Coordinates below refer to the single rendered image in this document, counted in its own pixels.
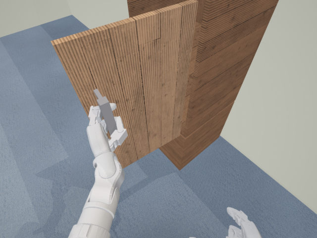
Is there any robot left forearm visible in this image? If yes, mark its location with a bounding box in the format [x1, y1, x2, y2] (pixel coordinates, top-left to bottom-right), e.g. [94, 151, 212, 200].
[68, 152, 125, 238]

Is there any cupboard door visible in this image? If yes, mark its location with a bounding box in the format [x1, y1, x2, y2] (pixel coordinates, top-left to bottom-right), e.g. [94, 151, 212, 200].
[51, 0, 198, 168]

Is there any handle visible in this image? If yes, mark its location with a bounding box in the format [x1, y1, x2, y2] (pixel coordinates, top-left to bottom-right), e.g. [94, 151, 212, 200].
[94, 89, 117, 135]

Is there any right robot hand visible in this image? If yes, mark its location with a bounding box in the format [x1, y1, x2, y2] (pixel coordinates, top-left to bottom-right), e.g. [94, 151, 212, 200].
[226, 207, 262, 238]

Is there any left robot hand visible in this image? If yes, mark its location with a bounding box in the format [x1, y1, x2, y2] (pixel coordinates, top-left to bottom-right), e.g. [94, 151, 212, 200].
[87, 103, 128, 158]

